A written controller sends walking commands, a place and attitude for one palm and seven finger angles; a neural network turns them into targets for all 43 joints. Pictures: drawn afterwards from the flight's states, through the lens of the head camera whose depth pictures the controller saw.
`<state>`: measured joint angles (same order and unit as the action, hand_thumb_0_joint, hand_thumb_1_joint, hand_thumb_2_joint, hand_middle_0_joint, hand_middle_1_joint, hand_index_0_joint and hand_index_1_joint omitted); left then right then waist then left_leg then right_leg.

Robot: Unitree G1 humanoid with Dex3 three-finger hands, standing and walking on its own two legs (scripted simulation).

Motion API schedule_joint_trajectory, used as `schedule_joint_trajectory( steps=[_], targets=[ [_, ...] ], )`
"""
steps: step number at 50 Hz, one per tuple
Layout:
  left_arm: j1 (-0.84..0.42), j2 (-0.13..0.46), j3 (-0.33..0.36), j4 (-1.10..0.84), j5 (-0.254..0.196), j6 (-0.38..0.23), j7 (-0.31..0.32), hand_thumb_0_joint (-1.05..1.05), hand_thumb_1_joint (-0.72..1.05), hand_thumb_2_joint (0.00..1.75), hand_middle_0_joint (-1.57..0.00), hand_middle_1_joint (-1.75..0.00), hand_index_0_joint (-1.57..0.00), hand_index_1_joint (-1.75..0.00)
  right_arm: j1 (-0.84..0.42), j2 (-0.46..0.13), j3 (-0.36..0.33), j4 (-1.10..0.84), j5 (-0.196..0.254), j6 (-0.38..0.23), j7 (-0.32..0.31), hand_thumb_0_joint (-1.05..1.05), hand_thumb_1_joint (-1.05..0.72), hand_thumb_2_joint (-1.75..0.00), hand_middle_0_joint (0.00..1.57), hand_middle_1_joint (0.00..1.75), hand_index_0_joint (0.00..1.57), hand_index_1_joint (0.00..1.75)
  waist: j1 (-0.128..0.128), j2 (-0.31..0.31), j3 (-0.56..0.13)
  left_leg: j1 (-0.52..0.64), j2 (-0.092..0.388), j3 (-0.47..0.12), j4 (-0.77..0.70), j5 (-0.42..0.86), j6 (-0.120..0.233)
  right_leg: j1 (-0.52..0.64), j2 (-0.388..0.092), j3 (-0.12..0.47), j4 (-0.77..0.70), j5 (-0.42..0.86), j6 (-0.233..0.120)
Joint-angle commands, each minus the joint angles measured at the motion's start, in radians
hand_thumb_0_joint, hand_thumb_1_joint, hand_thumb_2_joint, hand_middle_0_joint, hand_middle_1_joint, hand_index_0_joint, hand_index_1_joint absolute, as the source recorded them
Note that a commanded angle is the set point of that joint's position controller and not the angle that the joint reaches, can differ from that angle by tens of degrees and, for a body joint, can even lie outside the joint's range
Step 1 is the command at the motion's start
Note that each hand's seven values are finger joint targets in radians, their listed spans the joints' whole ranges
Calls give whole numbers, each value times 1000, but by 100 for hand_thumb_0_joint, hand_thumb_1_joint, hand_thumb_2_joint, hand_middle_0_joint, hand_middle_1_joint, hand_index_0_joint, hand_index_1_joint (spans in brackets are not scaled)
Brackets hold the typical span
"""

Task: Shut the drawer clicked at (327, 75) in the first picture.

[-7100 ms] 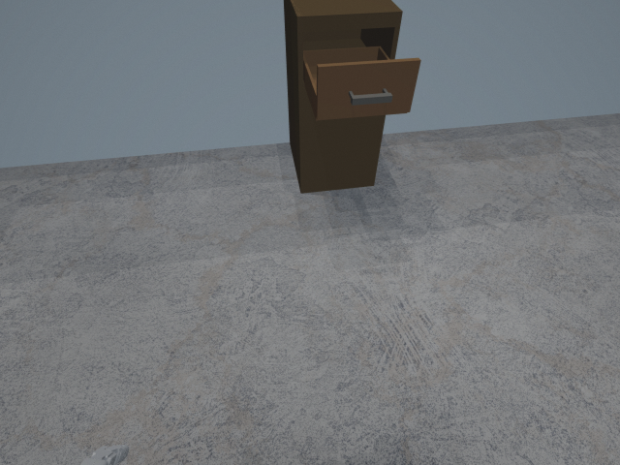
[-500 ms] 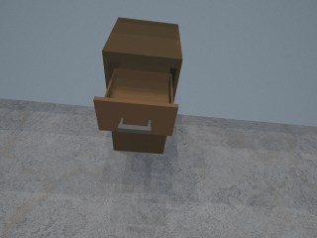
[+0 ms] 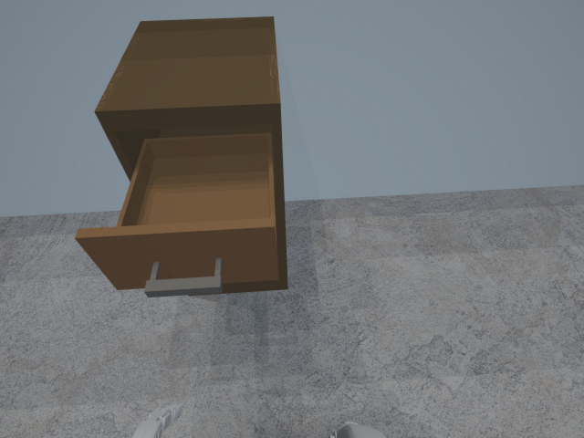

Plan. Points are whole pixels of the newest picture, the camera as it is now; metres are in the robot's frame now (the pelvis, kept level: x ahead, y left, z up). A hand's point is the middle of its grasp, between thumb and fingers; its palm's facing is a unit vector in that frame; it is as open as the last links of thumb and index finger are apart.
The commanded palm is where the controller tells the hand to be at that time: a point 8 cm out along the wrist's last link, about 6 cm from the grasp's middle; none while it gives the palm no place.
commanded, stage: take the last steps up to it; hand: left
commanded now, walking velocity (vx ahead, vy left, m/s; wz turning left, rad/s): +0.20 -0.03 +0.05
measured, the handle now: (186, 276) +0.40 +0.20 -0.09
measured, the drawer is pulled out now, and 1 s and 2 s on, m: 0.28 0.28 0.28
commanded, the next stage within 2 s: come to a stop and stand still in 0.16 s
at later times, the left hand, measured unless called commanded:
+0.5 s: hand out of the picture +0.06 +0.14 -0.16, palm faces +0.10 -0.99 -0.12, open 7.4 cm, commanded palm none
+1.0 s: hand out of the picture +0.11 +0.17 -0.14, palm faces -0.01 -0.97 -0.23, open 7.4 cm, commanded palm none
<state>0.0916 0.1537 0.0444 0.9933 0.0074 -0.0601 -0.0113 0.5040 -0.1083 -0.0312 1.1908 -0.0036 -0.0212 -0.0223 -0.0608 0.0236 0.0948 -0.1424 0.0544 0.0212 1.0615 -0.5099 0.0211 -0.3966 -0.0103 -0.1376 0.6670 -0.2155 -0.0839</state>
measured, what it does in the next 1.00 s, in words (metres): steps on the spot: left foot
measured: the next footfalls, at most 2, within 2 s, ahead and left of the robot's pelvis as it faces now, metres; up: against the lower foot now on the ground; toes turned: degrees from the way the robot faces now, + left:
left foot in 0.38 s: +0.18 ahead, +0.12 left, +0.00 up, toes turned +0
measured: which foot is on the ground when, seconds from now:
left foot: up 0.00-0.36, down 0.38-1.00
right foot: down 0.00-1.00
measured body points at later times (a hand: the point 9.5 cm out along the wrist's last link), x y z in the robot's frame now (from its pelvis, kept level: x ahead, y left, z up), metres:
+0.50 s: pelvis +0.11 +0.00 +0.02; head +0.11 +0.01 +0.47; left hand +0.06 +0.19 -0.14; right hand +0.21 -0.20 -0.12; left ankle +0.14 +0.11 -0.71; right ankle +0.08 -0.08 -0.71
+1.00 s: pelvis +0.08 -0.01 +0.03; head +0.07 -0.02 +0.48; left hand +0.11 +0.23 -0.13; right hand +0.05 -0.22 -0.14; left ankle +0.14 +0.11 -0.71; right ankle +0.08 -0.08 -0.71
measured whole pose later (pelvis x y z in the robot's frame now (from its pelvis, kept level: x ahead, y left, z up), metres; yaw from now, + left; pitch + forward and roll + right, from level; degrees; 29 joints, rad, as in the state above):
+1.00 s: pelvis +0.08 -0.01 +0.03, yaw -2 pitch -3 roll +0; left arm 0.28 0.17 0.01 1.11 0.01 0.00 0.03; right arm 0.31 -0.15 -0.01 1.15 -0.01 0.03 -0.02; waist -0.02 0.02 0.02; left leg -0.21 0.04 0.09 0.39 -0.13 -0.01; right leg -0.14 0.03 -0.10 0.42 -0.23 -0.06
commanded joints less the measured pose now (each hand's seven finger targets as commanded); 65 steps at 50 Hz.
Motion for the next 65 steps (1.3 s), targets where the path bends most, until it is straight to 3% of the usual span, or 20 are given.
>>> schedule_joint_trajectory(
  steps=[1,3,5,12,15,17,20,25,32,35,38,45,56,58,59,60,61,62,64,65],
  targets=[
    [153,140,29,18,-2,6,33,0,90,90,-20,-30,-20,-30,-52,-68,-24,-113,-14,-15,5,0,-90,-90,20,30,20,30,62,-65,-13,-344,80,-48,265,135,18,94,-329,408,-473,-125,-130],
    [123,82,9,14,5,-2,36,0,90,90,-20,-30,-20,-30,-17,-43,-23,-103,-23,9,7,0,-90,-90,20,30,20,30,14,-71,11,-271,81,-30,172,181,-2,-30,-267,260,-507,-35,-92],
    [154,77,4,31,10,-10,36,0,90,90,-20,-30,-20,-30,-6,-38,-22,-102,-25,15,9,0,-90,-90,20,30,20,30,1,-102,-16,-256,73,-2,63,198,-19,-9,-229,194,-495,84,-85],
    [251,103,11,67,12,-17,30,0,90,90,-20,-30,-20,-30,-217,-58,-18,-170,-18,1,20,0,-90,-90,20,30,20,30,63,-93,-57,-302,55,28,-252,212,-48,191,-243,226,-470,225,-119],
    [274,94,2,88,14,-10,35,0,90,90,-20,-30,-20,-30,-268,-51,-4,-167,-10,-9,10,0,-90,-90,20,30,20,30,78,-80,-71,-213,23,24,-414,207,-55,240,-240,225,-399,448,-107],
    [269,81,-8,103,5,-1,42,0,90,90,-20,-30,-20,-30,-237,-51,7,-140,-8,-11,0,0,-90,-90,20,30,20,30,59,-59,-103,-63,4,13,-589,359,-56,233,-184,177,-319,524,-51],
    [316,37,-24,115,-3,18,53,0,90,90,-20,-30,-20,-30,-216,-136,-2,-128,-2,-22,-18,0,-90,-90,20,30,20,30,71,11,-140,102,153,-71,-614,952,9,178,-93,139,-270,266,52],
    [318,71,-18,112,4,51,61,0,90,90,-20,-30,-20,-30,-270,-135,-5,-135,4,11,-33,0,-90,-90,20,30,20,30,75,70,-50,38,138,-70,-655,830,29,174,-91,148,-274,182,63],
    [321,62,-2,72,13,72,52,0,90,90,-20,-30,-20,-30,-282,-167,-31,-164,-3,22,-36,0,-90,-90,20,30,20,30,78,43,-125,-2,175,-116,-706,656,72,184,-59,133,-190,44,62],
    [312,63,-3,68,16,72,49,0,90,90,-20,-30,-20,-30,-292,-158,-27,-165,-5,21,-27,0,-90,-90,20,30,20,30,85,22,-122,-71,157,-115,-736,454,64,210,-63,146,-214,14,56],
    [280,78,-8,69,14,60,48,0,90,90,-20,-30,-20,-30,-292,-126,-16,-156,-7,23,-13,0,-90,-90,20,30,20,30,75,-39,-84,-84,83,-68,-717,283,15,172,-106,208,-315,-11,38],
    [236,103,-23,92,2,48,48,0,90,90,-20,-30,-20,-30,-206,-99,12,-87,-9,27,0,0,-90,-90,20,30,20,30,60,-67,20,-50,53,-44,-737,268,-12,89,-120,233,-441,-216,35],
    [275,70,-25,118,-3,45,54,0,90,90,-20,-30,-20,-30,-91,-67,20,-39,-12,25,-6,0,-90,-90,20,30,20,30,58,-42,45,-67,42,-33,-736,269,-16,92,-113,221,-451,-227,34],
    [288,59,-25,125,-4,42,54,0,90,90,-20,-30,-20,-30,-76,-58,21,-36,-11,21,-9,0,-90,-90,20,30,20,30,58,-27,27,-62,43,-33,-736,280,-15,106,-111,217,-441,-197,32],
    [330,67,-41,117,24,7,89,0,90,90,-20,-30,-20,-30,-202,-107,24,-104,-17,-5,2,0,-90,-90,20,30,20,30,92,-17,83,-211,34,20,-492,285,-45,131,-170,277,-392,361,99],
    [325,125,-34,111,12,4,87,0,90,90,-20,-30,-20,-30,-177,-68,30,-141,-6,5,0,0,-90,-90,20,30,20,30,40,-56,34,-181,15,1,-494,258,-35,185,-239,275,-373,584,86],
    [330,99,-30,95,7,8,83,0,90,90,-20,-30,-20,-30,-98,-31,27,-130,-10,5,-4,0,-90,-90,20,30,20,30,33,-69,-59,-139,4,4,-506,236,-10,236,-231,250,-343,491,83],
    [324,82,-36,94,3,8,81,0,90,90,-20,-30,-20,-30,-67,-39,27,-127,-9,-3,-3,0,-90,-90,20,30,20,30,24,-93,-165,-106,3,-2,-512,286,-12,277,-203,222,-307,436,37],
    [289,65,-34,73,1,7,75,0,90,90,-20,-30,-20,-30,-70,-68,20,-121,-9,2,-4,0,-90,-90,20,30,20,30,20,-124,-158,-79,7,-27,-529,300,-9,214,-166,221,-325,123,1],
    [271,61,-35,61,5,17,73,0,90,90,-20,-30,-20,-30,-78,-72,19,-123,-13,3,-2,0,-90,-90,20,30,20,30,21,-75,-87,-86,14,-30,-546,303,-9,145,-147,213,-337,0,1]
  ],
)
